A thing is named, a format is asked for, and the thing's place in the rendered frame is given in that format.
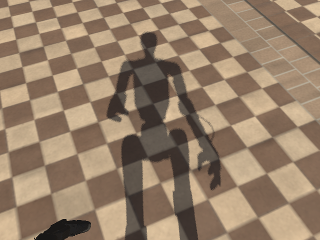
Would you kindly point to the robot left hand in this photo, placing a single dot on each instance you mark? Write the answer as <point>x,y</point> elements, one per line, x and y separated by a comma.
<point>64,229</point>

